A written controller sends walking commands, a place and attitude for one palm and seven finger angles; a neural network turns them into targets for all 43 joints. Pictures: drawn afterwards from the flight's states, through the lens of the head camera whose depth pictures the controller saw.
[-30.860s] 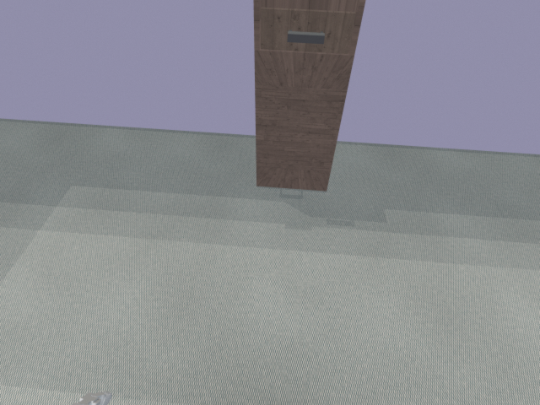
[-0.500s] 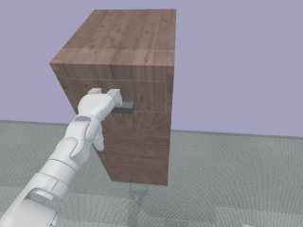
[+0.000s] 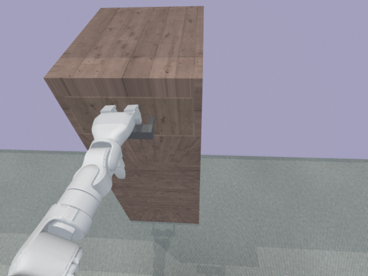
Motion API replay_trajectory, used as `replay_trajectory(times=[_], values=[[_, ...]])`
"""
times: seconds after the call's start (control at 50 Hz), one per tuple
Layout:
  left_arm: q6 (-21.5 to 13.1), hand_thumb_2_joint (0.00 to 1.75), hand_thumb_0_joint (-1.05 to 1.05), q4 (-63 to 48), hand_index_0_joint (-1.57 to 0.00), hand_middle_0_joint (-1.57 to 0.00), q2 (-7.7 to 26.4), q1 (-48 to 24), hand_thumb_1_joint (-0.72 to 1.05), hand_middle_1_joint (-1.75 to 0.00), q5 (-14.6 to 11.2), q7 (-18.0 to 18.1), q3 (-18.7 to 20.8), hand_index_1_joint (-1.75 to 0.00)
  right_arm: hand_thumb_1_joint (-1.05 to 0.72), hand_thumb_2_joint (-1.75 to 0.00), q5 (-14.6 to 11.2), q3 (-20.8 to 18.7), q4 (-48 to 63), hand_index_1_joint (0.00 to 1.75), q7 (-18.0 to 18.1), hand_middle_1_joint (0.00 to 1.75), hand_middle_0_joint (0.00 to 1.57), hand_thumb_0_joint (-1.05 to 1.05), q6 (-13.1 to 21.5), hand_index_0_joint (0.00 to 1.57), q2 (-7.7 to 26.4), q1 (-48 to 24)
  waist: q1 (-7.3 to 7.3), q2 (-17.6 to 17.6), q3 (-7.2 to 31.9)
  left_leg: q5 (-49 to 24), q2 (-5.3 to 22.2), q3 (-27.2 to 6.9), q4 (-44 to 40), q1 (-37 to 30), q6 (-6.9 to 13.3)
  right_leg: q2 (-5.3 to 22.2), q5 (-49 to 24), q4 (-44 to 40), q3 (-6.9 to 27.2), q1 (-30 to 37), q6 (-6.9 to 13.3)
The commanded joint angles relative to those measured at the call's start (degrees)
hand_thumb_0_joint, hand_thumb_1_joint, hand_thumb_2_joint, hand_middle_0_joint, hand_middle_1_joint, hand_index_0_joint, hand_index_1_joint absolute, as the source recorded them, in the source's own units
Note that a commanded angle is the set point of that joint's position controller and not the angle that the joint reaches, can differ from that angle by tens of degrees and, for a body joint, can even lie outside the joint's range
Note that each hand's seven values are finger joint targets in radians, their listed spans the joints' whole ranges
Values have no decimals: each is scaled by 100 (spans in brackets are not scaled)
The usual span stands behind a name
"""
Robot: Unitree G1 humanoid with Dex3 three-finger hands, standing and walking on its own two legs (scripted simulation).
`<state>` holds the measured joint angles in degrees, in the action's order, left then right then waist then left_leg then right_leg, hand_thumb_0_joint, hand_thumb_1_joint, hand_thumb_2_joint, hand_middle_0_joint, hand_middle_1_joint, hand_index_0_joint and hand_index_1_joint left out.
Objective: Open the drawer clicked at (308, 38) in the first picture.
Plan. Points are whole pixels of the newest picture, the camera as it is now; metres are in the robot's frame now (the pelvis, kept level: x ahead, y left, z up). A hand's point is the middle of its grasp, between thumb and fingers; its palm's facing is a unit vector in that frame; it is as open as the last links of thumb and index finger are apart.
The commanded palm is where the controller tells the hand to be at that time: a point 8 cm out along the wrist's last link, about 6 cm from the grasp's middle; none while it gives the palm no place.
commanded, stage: lower the fingers behind the handle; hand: left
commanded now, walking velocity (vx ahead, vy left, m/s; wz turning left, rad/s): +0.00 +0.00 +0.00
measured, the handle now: (130, 125) +0.48 +0.17 +0.05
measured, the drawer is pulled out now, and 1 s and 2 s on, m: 0.00 0.00 0.00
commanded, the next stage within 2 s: lift the fingers back up to retry in 0.90 s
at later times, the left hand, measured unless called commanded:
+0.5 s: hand (123, 144) +0.40 +0.17 +0.06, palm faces +0.04 -0.04 -1.00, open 13.9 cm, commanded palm +0.37 +0.17 +0.08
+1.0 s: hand (123, 144) +0.41 +0.17 +0.06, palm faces +0.05 -0.03 -1.00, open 13.9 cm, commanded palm +0.37 +0.17 +0.09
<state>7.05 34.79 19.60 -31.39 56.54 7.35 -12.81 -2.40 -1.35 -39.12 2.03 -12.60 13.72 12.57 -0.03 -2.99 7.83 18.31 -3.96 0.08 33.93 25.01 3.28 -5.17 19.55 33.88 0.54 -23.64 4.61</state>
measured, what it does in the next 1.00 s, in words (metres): stands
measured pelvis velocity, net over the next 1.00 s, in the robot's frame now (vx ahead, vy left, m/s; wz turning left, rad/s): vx -0.03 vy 0.02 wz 0.00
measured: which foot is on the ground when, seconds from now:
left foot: down 0.00-1.00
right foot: down 0.00-1.00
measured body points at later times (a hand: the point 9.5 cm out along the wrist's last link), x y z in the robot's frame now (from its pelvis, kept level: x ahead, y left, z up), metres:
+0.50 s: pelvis -0.02 +0.01 -0.01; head +0.00 -0.01 +0.44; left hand +0.40 +0.17 +0.11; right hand +0.10 -0.24 -0.13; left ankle -0.02 +0.09 -0.73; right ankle -0.04 -0.07 -0.73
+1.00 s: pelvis -0.03 +0.02 -0.01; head -0.01 +0.01 +0.44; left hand +0.40 +0.17 +0.11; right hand +0.06 -0.24 -0.14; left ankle -0.02 +0.09 -0.73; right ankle -0.04 -0.07 -0.73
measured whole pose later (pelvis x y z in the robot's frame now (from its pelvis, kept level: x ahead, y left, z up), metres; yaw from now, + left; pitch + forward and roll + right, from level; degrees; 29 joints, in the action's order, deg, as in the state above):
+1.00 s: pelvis -0.03 +0.02 -0.01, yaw +0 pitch +11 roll -1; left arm 9.7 47.1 16.0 -40.0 59.1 15.7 -15.1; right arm -2.4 -1.9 -38.9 1.1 -12.9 13.6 15.5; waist 1.3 -2.0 9.3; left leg 18.3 -4.2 0.6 40.0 32.8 4.3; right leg -4.8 19.4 39.4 0.1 -31.1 3.5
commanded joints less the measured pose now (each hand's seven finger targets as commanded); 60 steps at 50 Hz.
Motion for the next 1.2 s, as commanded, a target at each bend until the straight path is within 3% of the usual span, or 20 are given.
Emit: replay_trajectory(times=[0.0,0.06,0.14,0.26,0.3,0.36,0.42,0.46,0.54,0.58,0.64,0.72,0.74,0.86,0.9,0.98,1.04,1.12,1.14,1.18], values=[[-343,30,0,-868,-30,-30,525,-1749,-50,-120,-38,210,236,-120,-90,-90,-2,-231,777,30,24,30,20,0,237,20,696,-363,131,771,1340,-2072,113,-8,10,-673,-46,339,-2764,-282,360,639,-236],[-336,30,0,-830,-30,-30,673,-1752,-50,-120,62,359,367,-120,-90,-90,-13,-274,734,30,-19,30,20,0,234,20,722,-288,87,554,1415,-2049,123,-7,48,-660,-70,314,-2549,-232,373,537,-192],[-186,30,0,-578,-30,-30,526,-1983,-50,-120,184,530,208,-120,-90,-90,-18,-296,685,30,-65,30,20,0,206,20,709,-231,152,357,1403,-1971,140,-17,104,-665,-91,276,-2207,-190,301,273,-156],[72,30,0,-75,-30,-30,510,-1807,-50,-120,195,600,241,-120,-90,-90,-28,-278,714,30,-58,30,20,0,148,20,730,-240,148,652,1440,-1757,134,12,128,-488,-74,264,-2063,-182,297,302,-178],[105,30,0,60,-30,-30,310,-2032,-50,-120,193,565,24,-120,-90,-90,-29,-254,712,30,-53,30,20,0,133,20,733,-231,244,659,1254,-1598,137,-2,116,-410,-78,270,-1909,-203,269,126,-189],[109,30,0,214,-30,-30,69,-1841,-50,-120,220,546,-118,-120,-90,-90,-29,-259,761,30,-67,30,20,0,111,20,699,-208,223,564,1204,-1654,154,-20,150,-512,-89,230,-1774,-154,203,-62,-150],[122,30,0,518,-30,-30,273,-1953,-50,-120,226,514,27,-120,-90,-90,-18,-237,738,30,-45,30,20,0,105,20,748,-131,263,761,1020,-1307,142,-22,140,-245,-83,252,-1503,-201,235,-103,-170],[102,30,0,587,-30,-30,153,-1900,-50,-120,233,512,-47,-120,-90,-90,-17,-229,785,30,-37,30,20,0,115,20,721,-114,254,814,992,-1183,145,-23,147,-187,-67,255,-1363,-193,249,-178,-176],[55,30,0,553,-30,-30,329,-1990,-50,-120,254,518,48,-120,-90,-90,-3,-217,812,30,-17,30,20,0,117,20,726,-60,216,679,1163,-1106,148,-14,167,-138,-62,268,-1266,-153,268,-129,-164],[55,30,0,589,-30,-30,133,-2170,-50,-120,275,539,-130,-120,-90,-90,-4,-221,793,30,-13,30,20,0,120,20,704,-55,318,659,1048,-998,163,-21,185,-150,-64,256,-1100,-169,236,-329,-169],[50,30,0,637,-30,-30,139,-2121,-50,-120,282,579,-80,-120,-90,-90,-2,-239,800,30,-27,30,20,0,126,20,708,11,269,570,1074,-998,168,-60,188,-147,-72,228,-1004,-128,211,-382,-137],[114,30,0,766,-30,-30,171,-2279,-50,-120,266,625,-46,-120,-90,-90,2,-249,759,30,-20,30,20,0,128,20,737,62,309,573,1032,-851,187,-69,162,-112,-83,221,-809,-152,175,-483,-142],[102,30,0,685,-30,-30,-18,-2458,-50,-120,259,632,-248,-120,-90,-90,-10,-252,755,30,-21,30,20,0,136,20,720,61,392,655,1009,-801,207,-86,167,-153,-71,217,-746,-155,166,-582,-159],[158,30,0,887,-30,-30,73,-2389,-50,-120,247,699,-96,-120,-90,-90,-7,-266,724,30,-16,30,20,0,163,20,727,113,331,653,1118,-752,216,-101,152,-152,-71,200,-639,-133,156,-566,-140],[177,30,0,860,-30,-30,-186,-2506,-50,-120,209,681,-320,-120,-90,-90,-8,-267,720,30,-21,30,20,0,173,20,715,100,399,676,1020,-705,214,-86,155,-147,-70,208,-619,-175,150,-643,-161],[213,30,0,969,-30,-30,-38,-2534,-50,-120,224,674,-226,-120,-90,-90,-10,-242,706,30,-4,30,20,0,177,20,740,115,382,692,991,-668,213,-90,126,-68,-69,212,-592,-169,149,-610,-160],[174,30,0,558,-30,-30,74,-2926,-50,-120,191,691,-182,-120,-90,-90,-17,-253,751,30,1,30,20,0,190,20,715,34,371,392,1238,-754,230,-105,87,-320,-63,209,-629,-170,151,-510,-146],[152,30,0,385,-30,-30,445,-3162,-50,-120,188,703,106,-120,-90,-90,-18,-240,757,30,59,30,20,0,219,20,718,-26,321,446,1392,-830,236,-141,14,-429,-57,213,-664,-212,153,-288,-144],[120,30,0,251,-30,-30,295,-3319,-50,-120,189,694,-72,-120,-90,-90,-29,-227,770,30,65,30,20,0,233,20,695,-31,368,435,1418,-872,239,-143,1,-503,-53,217,-712,-208,149,-308,-155],[48,30,0,48,-30,-30,287,-3251,-50,-120,165,690,-17,-120,-90,-90,-29,-252,782,30,62,30,20,0,264,20,679,-50,288,285,1553,-1169,260,-159,-6,-771,-77,193,-898,-185,120,-283,-126]])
